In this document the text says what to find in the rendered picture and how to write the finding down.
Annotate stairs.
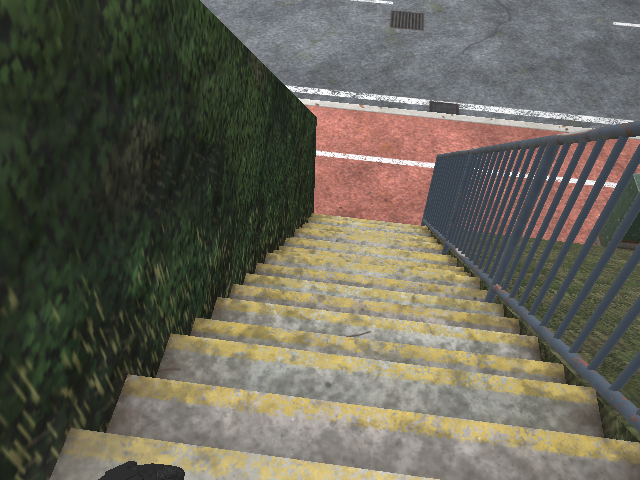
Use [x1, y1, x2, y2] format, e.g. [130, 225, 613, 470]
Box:
[106, 213, 640, 480]

